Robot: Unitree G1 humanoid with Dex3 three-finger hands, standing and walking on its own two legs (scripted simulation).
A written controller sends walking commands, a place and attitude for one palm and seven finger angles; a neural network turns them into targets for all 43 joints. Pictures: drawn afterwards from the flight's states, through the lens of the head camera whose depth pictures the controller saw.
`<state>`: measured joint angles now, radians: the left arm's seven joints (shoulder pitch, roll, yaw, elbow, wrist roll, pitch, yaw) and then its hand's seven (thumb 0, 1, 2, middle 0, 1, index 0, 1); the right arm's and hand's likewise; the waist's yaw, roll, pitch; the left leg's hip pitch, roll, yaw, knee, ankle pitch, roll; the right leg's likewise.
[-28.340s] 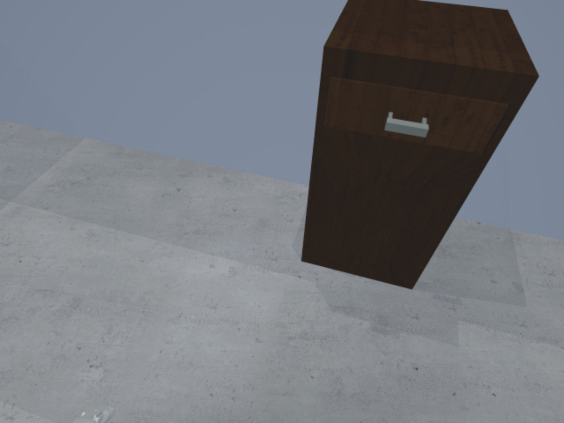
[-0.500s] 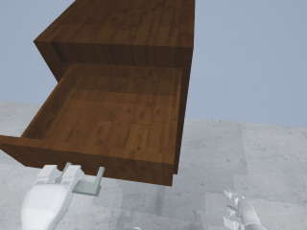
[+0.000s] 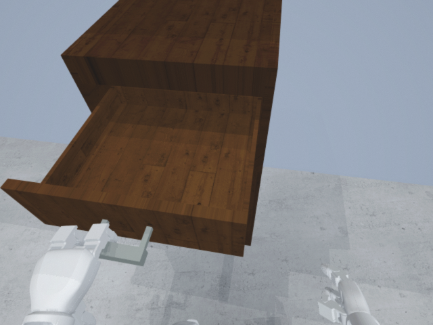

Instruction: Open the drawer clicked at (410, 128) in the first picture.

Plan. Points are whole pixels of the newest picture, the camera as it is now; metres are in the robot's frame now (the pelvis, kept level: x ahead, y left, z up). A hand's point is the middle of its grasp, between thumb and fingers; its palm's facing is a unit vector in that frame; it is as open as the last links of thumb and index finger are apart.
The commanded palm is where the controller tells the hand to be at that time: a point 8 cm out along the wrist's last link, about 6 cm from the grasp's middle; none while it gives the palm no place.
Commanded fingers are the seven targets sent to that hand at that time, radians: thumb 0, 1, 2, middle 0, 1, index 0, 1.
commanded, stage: lift the hand off the handle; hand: left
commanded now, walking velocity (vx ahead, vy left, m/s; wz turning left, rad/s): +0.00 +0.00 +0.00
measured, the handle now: (120, 240) +0.24 +0.20 +0.04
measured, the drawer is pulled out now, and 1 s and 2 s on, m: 0.30 0.30 0.30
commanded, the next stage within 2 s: draw the hand back to the body in 1.62 s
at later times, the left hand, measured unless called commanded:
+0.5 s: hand (98, 265) +0.20 +0.23 +0.03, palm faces +0.02 -0.07 -1.00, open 13.3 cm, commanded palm +0.18 +0.23 +0.10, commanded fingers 0.00 -0.50 0.30 -0.30 -1.20 -0.30 -1.20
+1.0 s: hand (75, 247) +0.20 +0.24 +0.10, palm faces +0.05 -0.08 -1.00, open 13.4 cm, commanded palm +0.18 +0.23 +0.17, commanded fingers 0.00 -0.50 0.30 -0.30 -1.20 -0.30 -1.20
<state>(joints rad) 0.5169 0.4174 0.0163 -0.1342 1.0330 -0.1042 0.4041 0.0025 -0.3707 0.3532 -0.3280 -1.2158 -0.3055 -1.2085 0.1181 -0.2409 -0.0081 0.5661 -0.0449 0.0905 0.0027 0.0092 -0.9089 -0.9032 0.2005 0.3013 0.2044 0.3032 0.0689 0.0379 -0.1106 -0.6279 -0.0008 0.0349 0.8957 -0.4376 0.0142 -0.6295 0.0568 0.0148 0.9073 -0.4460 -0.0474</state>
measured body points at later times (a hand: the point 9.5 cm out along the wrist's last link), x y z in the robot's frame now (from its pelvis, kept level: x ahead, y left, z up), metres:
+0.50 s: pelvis +0.00 +0.00 +0.01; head +0.03 -0.03 +0.45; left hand +0.19 +0.23 +0.08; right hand +0.20 -0.21 -0.10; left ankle +0.00 +0.11 -0.69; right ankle +0.00 -0.09 -0.69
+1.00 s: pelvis +0.01 +0.01 +0.03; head +0.02 -0.03 +0.48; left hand +0.19 +0.24 +0.16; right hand +0.23 -0.20 -0.06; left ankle +0.00 +0.11 -0.69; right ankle +0.00 -0.09 -0.69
